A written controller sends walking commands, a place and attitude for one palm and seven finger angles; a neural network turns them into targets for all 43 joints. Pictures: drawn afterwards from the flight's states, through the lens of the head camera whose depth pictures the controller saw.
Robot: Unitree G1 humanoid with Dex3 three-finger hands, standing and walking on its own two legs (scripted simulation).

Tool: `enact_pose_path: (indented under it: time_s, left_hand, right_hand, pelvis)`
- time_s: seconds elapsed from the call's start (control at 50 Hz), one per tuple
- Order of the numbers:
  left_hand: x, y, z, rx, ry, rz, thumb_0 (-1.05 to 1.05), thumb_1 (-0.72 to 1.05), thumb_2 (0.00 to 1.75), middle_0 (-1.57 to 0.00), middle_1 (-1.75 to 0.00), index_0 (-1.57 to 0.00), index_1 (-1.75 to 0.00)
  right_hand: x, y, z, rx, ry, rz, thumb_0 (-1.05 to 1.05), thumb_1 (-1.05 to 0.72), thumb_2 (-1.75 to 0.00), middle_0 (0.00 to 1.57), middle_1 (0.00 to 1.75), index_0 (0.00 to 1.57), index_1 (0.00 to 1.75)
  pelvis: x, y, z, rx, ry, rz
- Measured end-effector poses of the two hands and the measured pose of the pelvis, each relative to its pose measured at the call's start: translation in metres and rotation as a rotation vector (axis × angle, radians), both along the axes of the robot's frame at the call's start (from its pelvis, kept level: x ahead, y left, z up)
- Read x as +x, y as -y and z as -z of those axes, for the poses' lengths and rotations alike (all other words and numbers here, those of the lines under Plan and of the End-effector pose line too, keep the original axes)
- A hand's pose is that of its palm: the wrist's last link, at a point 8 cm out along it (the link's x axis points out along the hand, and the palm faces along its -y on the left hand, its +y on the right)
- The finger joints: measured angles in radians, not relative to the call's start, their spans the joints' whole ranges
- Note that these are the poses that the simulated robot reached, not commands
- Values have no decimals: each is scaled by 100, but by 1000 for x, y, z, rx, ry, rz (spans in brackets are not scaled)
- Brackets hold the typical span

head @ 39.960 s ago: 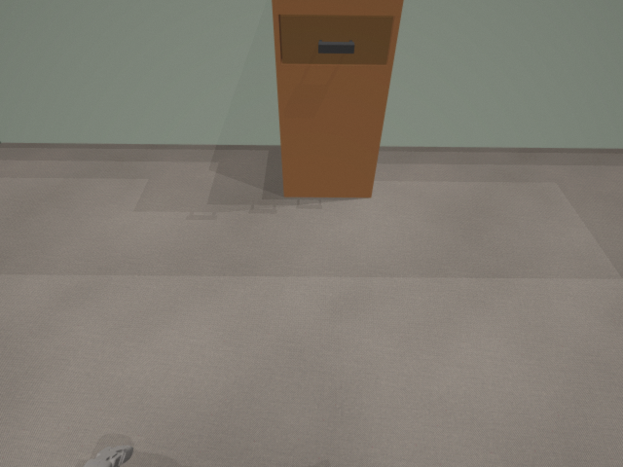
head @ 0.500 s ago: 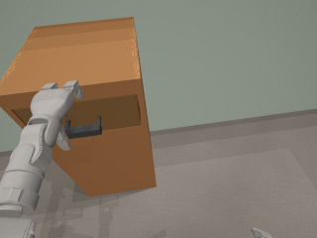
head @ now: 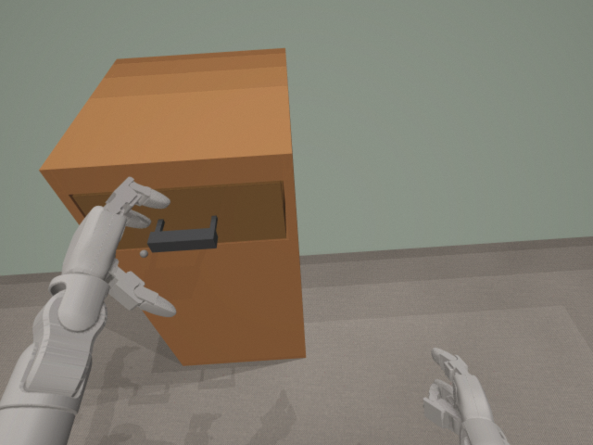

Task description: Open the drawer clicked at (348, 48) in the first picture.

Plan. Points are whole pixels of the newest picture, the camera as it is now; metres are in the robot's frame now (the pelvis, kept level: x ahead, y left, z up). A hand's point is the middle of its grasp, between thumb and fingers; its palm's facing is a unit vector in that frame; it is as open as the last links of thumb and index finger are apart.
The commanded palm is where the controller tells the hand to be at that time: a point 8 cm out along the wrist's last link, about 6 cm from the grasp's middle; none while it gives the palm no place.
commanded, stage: draw the hand back to the body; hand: left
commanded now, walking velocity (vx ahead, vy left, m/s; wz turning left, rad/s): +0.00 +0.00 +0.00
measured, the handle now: (185, 231) +0.47 +0.29 -0.04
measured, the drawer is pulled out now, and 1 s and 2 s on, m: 0.00 0.00 0.00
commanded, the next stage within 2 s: step back with the hand held close in 0.90 s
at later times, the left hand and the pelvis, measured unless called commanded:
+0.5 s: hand (108, 311) +0.20 +0.22 +0.16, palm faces +0.34 -0.87 -0.35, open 10.4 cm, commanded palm +0.15 +0.27 +0.17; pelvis +0.00 -0.02 +0.00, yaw +0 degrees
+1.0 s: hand (95, 352) +0.16 +0.21 +0.16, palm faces +0.40 -0.85 -0.35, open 7.5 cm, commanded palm +0.11 +0.25 +0.17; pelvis -0.02 -0.03 +0.00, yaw +0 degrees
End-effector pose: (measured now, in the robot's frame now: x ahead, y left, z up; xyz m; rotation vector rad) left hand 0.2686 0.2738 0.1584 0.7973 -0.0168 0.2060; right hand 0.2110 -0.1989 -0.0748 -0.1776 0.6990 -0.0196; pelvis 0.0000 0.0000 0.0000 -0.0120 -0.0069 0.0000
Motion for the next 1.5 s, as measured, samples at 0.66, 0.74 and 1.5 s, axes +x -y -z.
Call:
enact_pose_path:
  time_s: [0.66, 0.74, 1.5]
  left_hand:
    - [-144, 20, -17, -356, 218, -77, 0, 53, 74, -24, -54, -23, -53]
    - [-154, 21, -15, -358, 227, -101, 0, 67, 80, -23, -45, -23, -44]
    - [-160, -11, -18, -237, 202, 4, 1, 89, 89, -21, -30, -21, -30]
  right_hand:
    - [-39, 32, -7, -34, 88, 12, 2, -91, -90, 20, 30, 20, 30]
    - [-38, 27, -8, -33, 103, -11, 2, -91, -90, 20, 30, 20, 30]
    - [-78, 27, -11, -97, 15, 106, 2, -91, -90, 20, 30, 20, 30]
  pelvis:
    - [-10, 20, -3, 0, 60, 0]
    - [-15, 23, -2, -1, 71, -9]
    - [-44, -9, 5, 9, -51, 1]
